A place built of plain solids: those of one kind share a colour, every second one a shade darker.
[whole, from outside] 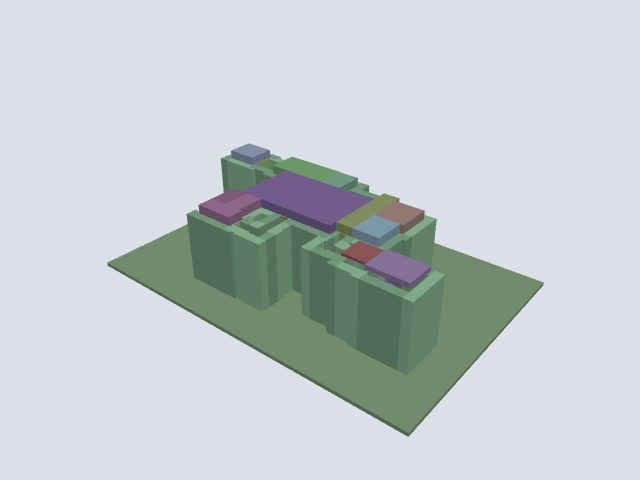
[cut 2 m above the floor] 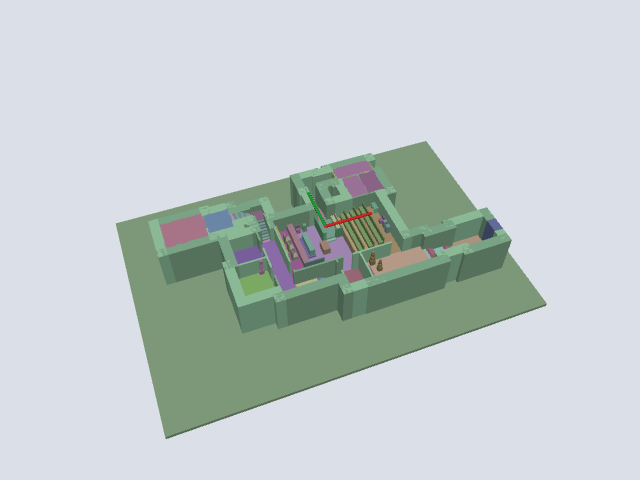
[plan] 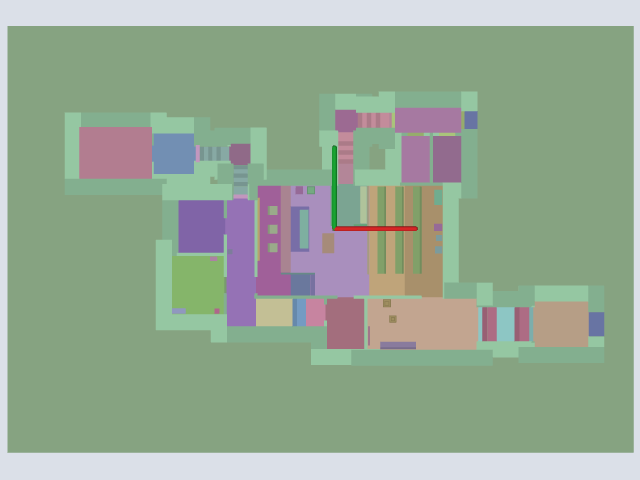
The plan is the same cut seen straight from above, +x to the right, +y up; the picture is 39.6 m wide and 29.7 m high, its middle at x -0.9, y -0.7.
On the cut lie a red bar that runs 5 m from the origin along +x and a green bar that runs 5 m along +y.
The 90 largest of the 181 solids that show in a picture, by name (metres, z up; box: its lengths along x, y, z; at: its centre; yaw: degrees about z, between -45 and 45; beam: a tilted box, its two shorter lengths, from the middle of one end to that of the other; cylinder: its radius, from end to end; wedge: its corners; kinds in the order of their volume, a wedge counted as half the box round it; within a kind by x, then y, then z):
{
 "wall_1": {"box": [1.0, 5.1, 8.14], "at": [-16.19, 4.64, 1.94]},
 "wall_2": {"box": [6.3, 1.0, 8.14], "at": [-13.54, 2.59, 1.94]},
 "wall_3": {"box": [6.3, 1.0, 8.14], "at": [-13.54, 6.69, 1.94]},
 "wall_4": {"box": [1.0, 1.22, 8.14], "at": [-10.89, 6.58, 1.94]},
 "wall_5": {"box": [1.0, 5.6, 8.14], "at": [-10.56, -3.49, 1.94]},
 "wall_6": {"box": [1.31, 1.0, 8.14], "at": [-10.41, -1.19, 1.94]},
 "wall_7": {"box": [1.0, 4.45, 8.14], "at": [-10.16, 0.54, 1.94]},
 "wall_8": {"box": [3.7, 1.0, 8.14], "at": [-9.54, 2.89, 1.94]},
 "wall_9": {"box": [3.7, 1.0, 8.14], "at": [-9.54, 6.39, 1.94]},
 "wall_10": {"box": [4.4, 1.0, 8.14], "at": [-8.86, -5.79, 1.94]},
 "wall_11": {"box": [4.32, 1.0, 8.14], "at": [-8.5, 2.26, 1.94]},
 "wall_12": {"box": [1.0, 1.72, 8.14], "at": [-8.19, 6.03, 1.94]},
 "wall_13": {"box": [2.27, 1.0, 8.14], "at": [-7.55, 3.71, 1.94]},
 "wall_14": {"box": [2.27, 1.0, 8.14], "at": [-7.55, 5.58, 1.94]},
 "wall_15": {"box": [1.0, 1.69, 8.14], "at": [-7.16, -6.2, 1.94]},
 "wall_16": {"box": [1.0, 1.09, 8.14], "at": [-6.92, 3.58, 1.94]},
 "wall_17": {"box": [1.0, 2.27, 8.14], "at": [-6.75, 2.9, 1.94]},
 "wall_18": {"box": [3.22, 1.0, 8.14], "at": [-5.81, 5.75, 1.94]},
 "wall_19": {"box": [1.0, 1.29, 8.14], "at": [-4.87, 3.39, 1.94]},
 "wall_20": {"box": [0.2, 4.86, 8.14], "at": [-4.86, -0.56, 1.94]},
 "wall_21": {"box": [1.0, 3.22, 8.14], "at": [-4.7, 4.64, 1.94]},
 "wall_22": {"box": [7.2, 1.0, 8.14], "at": [-4.06, -6.54, 1.94]},
 "wall_23": {"box": [5.09, 1.0, 8.14], "at": [-2.42, 3.16, 1.94]},
 "wall_24": {"box": [5.15, 0.2, 8.14], "at": [-2.39, -4.24, 1.94]},
 "wall_25": {"box": [1.0, 2.27, 8.14], "at": [-0.96, -7.3, 1.94]},
 "wall_26": {"box": [1.0, 3.28, 8.14], "at": [-0.45, 6.71, 1.94]},
 "wall_27": {"box": [1.09, 1.0, 8.14], "at": [-0.41, 5.57, 1.94]},
 "wall_28": {"box": [1.0, 3.41, 8.14], "at": [-0.28, 4.37, 1.94]},
 "wall_29": {"box": [4.3, 1.0, 8.14], "at": [0.69, -7.94, 1.94]},
 "wall_30": {"box": [3.28, 1.0, 8.14], "at": [0.69, 7.85, 1.94]},
 "wall_31": {"box": [1.0, 3.41, 8.14], "at": [1.66, 4.37, 1.94]},
 "wall_32": {"box": [1.09, 1.0, 8.14], "at": [1.79, 5.57, 1.94]},
 "wall_33": {"box": [1.0, 1.09, 8.14], "at": [1.83, 5.62, 1.94]},
 "wall_34": {"box": [1.0, 1.09, 8.14], "at": [1.83, 7.81, 1.94]},
 "wall_35": {"box": [2.41, 1.0, 8.14], "at": [2.54, 5.75, 1.94]},
 "wall_36": {"box": [2.41, 1.0, 8.14], "at": [2.54, 7.68, 1.94]},
 "wall_37": {"box": [2.8, 1.0, 8.14], "at": [2.65, 3.16, 1.94]},
 "wall_38": {"box": [1.0, 1.21, 8.14], "at": [3.24, 5.54, 1.94]},
 "wall_39": {"box": [1.0, 1.21, 8.14], "at": [3.24, 7.88, 1.94]},
 "wall_40": {"box": [4.2, 0.2, 8.14], "at": [3.29, -4.24, 1.94]},
 "wall_41": {"box": [1.0, 3.28, 8.14], "at": [3.64, 4.3, 1.94]},
 "wall_42": {"box": [8.75, 1.0, 8.14], "at": [5.42, -7.99, 1.94]},
 "wall_43": {"box": [6.1, 1.0, 8.14], "at": [5.79, 7.99, 1.94]},
 "wall_44": {"box": [1.0, 7.2, 8.14], "at": [7.19, -0.74, 1.94]},
 "wall_45": {"box": [2.1, 1.0, 8.14], "at": [7.79, 2.36, 1.94]},
 "wall_46": {"box": [3.0, 1.0, 8.14], "at": [8.29, -3.84, 1.94]},
 "wall_47": {"box": [1.0, 4.3, 8.14], "at": [8.34, 4.01, 1.94]},
 "wall_48": {"box": [1.0, 1.23, 8.14], "at": [8.34, 7.88, 1.94]},
 "wall_49": {"box": [1.0, 1.43, 8.14], "at": [9.29, -7.78, 1.94]},
 "wall_50": {"box": [1.0, 1.43, 8.14], "at": [9.29, -4.05, 1.94]},
 "wall_51": {"box": [3.6, 1.0, 8.14], "at": [10.59, -7.46, 1.94]},
 "wall_52": {"box": [3.6, 1.0, 8.14], "at": [10.59, -4.36, 1.94]},
 "wall_53": {"box": [1.0, 1.27, 8.14], "at": [11.89, -7.68, 1.94]},
 "wall_54": {"box": [1.0, 1.27, 8.14], "at": [11.89, -4.14, 1.94]},
 "wall_55": {"box": [5.3, 1.0, 8.14], "at": [14.04, -7.81, 1.94]},
 "wall_56": {"box": [5.3, 1.0, 8.14], "at": [14.04, -4.01, 1.94]},
 "wall_57": {"box": [1.0, 1.65, 8.14], "at": [16.19, -7.49, 1.94]},
 "wall_58": {"box": [1.0, 1.65, 8.14], "at": [16.19, -4.34, 1.94]},
 "ground_under_all_1": {"box": [38.76, 26.41, 0.4], "at": [-0.86, -0.66, -1.78]},
 "step_court_tier_1": {"box": [4.65, 7.0, 2.77], "at": [4.47, -0.74, -0.74]},
 "step_court_tier_2": {"box": [3.55, 7.0, 2.93], "at": [5.02, -0.74, -0.67]},
 "step_court_tier_3": {"box": [2.45, 7.0, 3.09], "at": [5.57, -0.74, -0.58]},
 "floor_court_well_1": {"box": [11.65, 7.0, 2.61], "at": [0.96, -0.74, -0.82]},
 "ceil_court_1": {"box": [11.65, 7.0, 1.78], "at": [0.96, -0.74, 6.07]},
 "ceil_holding_1": {"box": [1.95, 3.08, 5.24], "at": [5.01, 4.3, 4.34]},
 "ceil_holding_2": {"box": [4.3, 1.75, 5.24], "at": [5.79, 6.71, 4.34]},
 "ceil_holding_3": {"box": [1.95, 3.08, 5.24], "at": [6.96, 4.3, 4.34]},
 "floor_library_1": {"box": [4.5, 3.3, 5.37], "at": [-13.54, 4.64, 0.56]},
 "floor_hall_1": {"box": [6.95, 3.35, 3.09], "at": [5.42, -5.91, -0.58]},
 "ceil_hall_1": {"box": [6.95, 3.35, 2.5], "at": [5.42, -5.91, 5.71]},
 "floor_staff_passage_1": {"box": [1.9, 8.0, 3.09], "at": [-5.81, -2.14, -0.58]},
 "floor_court_magistrates_1": {"box": [2.15, 7.0, 3.09], "at": [-3.79, -0.74, -0.58]},
 "ceil_staff_passage_1": {"box": [1.9, 8.0, 2.75], "at": [-5.81, -2.14, 5.58]},
 "floor_library_lobby_1": {"box": [2.7, 2.7, 5.54], "at": [-9.94, 4.64, 0.64]},
 "floor_retiring_1": {"box": [3.4, 3.8, 3.09], "at": [-8.46, -3.49, -0.58]},
 "ceil_porch_1": {"box": [3.5, 3.0, 3.66], "at": [14.04, -5.91, 5.13]},
 "ceil_retiring_1": {"box": [3.4, 3.8, 2.75], "at": [-8.46, -3.49, 5.58]},
 "floor_advocates_1": {"box": [3.0, 3.45, 3.09], "at": [-8.26, 0.14, -0.58]},
 "ceil_advocates_1": {"box": [3.0, 3.45, 2.75], "at": [-8.26, 0.14, 5.58]},
 "ceil_clerk_1": {"box": [2.5, 3.3, 3.23], "at": [0.69, -5.89, 5.34]},
 "floor_porch_1": {"box": [3.5, 3.0, 2.13], "at": [14.04, -5.91, -1.06]},
 "floor_clerk_1": {"box": [2.5, 3.3, 2.61], "at": [0.69, -5.89, -0.82]},
 "floor_court_dock_1": {"box": [2.25, 2.6, 2.91], "at": [0.9, 1.46, -0.68]},
 "floor_side_high_1": {"box": [2.26, 1.9, 3.09], "at": [-3.73, -5.19, -0.58]},
 "floor_court_clerk_1": {"box": [1.15, 2.8, 2.77], "at": [-2.14, -0.03, -0.74]},
 "floor_back_stair_1": {"box": [1.42, 1.42, 4.32], "at": [-5.81, 4.64, 0.03]},
 "door_leaf_1": {"box": [0.97, 1.5, 5.4], "at": [16.2, -5.91, 0.57]},
 "ceil_library_1": {"box": [4.5, 3.3, 0.47], "at": [-13.54, 4.64, 6.72]},
 "floor_street_steps_level_1": {"box": [1.1, 2.3, 2.61], "at": [10.59, -5.91, -0.82]},
 "floor_side_low_1": {"box": [1.2, 1.9, 2.61], "at": [-1.16, -5.19, -0.82]}
}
